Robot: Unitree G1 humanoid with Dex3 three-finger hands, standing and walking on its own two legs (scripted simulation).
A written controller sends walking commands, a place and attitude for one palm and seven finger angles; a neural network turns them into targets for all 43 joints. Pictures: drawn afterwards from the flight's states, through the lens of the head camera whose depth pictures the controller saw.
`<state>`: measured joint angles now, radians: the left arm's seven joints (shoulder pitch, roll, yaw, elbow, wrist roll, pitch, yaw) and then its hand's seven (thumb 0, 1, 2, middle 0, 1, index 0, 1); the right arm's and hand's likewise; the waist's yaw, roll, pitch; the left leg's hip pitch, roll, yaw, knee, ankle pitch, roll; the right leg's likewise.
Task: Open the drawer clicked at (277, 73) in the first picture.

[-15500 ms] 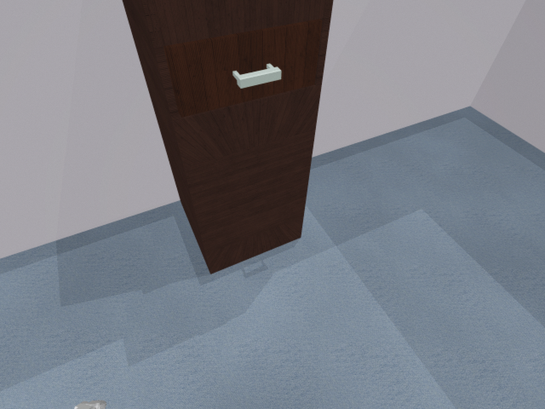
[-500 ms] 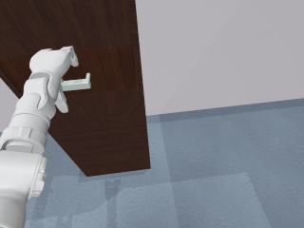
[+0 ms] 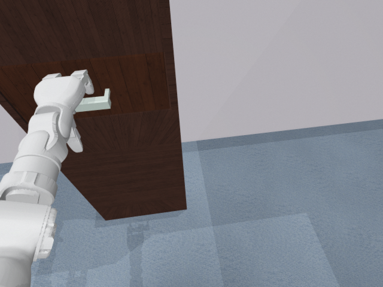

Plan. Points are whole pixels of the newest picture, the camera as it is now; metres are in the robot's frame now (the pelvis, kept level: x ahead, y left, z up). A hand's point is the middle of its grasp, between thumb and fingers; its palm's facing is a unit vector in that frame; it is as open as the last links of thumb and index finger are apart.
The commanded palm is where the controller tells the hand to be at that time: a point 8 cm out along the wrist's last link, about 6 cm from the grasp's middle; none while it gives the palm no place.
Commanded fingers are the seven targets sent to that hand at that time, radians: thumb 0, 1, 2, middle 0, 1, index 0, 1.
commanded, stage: lower the fingers behind the handle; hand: left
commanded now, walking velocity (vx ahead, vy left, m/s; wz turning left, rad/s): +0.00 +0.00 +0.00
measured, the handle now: (87, 99) +0.53 +0.25 +0.09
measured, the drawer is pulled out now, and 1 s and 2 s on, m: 0.00 0.00 0.00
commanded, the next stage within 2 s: close the thumb around the handle in 1.10 s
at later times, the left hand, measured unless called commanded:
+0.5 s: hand (85, 118) +0.47 +0.24 +0.09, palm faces -0.04 -0.03 -1.00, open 13.8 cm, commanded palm +0.45 +0.25 +0.14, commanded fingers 0.00 -0.50 0.30 -0.30 -1.20 -0.30 -1.20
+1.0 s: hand (87, 121) +0.47 +0.24 +0.07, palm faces -0.03 -0.03 -1.00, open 13.8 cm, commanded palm +0.45 +0.25 +0.13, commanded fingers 0.00 -0.50 0.30 -0.30 -1.20 -0.30 -1.20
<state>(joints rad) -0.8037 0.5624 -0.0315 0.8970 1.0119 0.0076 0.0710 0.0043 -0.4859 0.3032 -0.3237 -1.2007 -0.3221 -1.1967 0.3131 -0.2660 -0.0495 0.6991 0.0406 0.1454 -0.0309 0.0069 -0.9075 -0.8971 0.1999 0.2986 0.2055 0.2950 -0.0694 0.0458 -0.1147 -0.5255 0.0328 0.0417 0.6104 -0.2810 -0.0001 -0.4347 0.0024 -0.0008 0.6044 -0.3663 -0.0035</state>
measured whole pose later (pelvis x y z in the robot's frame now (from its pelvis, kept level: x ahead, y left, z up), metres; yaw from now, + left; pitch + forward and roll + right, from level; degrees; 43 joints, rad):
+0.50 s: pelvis +0.00 +0.00 -0.01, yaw -1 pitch +14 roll +0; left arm -0.83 0.55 -0.02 0.99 1.04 -0.02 0.14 0.00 -0.49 0.30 -0.32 -1.21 -0.32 -1.20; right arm 0.35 -0.27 -0.05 0.70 0.03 0.14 -0.04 0.01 -0.91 -0.90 0.20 0.30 0.21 0.30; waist -0.10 0.04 -0.13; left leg -0.60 0.04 0.05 0.66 -0.30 0.00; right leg -0.51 0.01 0.01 0.65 -0.38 0.00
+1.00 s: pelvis +0.00 +0.00 -0.01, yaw -1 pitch +15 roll -1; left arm -0.80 0.54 0.00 1.00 1.06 -0.02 0.19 0.00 -0.49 0.30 -0.30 -1.20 -0.32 -1.20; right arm 0.35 -0.26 -0.05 0.70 0.02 0.13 -0.04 0.01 -0.91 -0.90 0.20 0.30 0.21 0.30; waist -0.11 0.04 -0.14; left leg -0.63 0.04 0.05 0.68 -0.31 0.00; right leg -0.54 0.01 0.01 0.66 -0.38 0.00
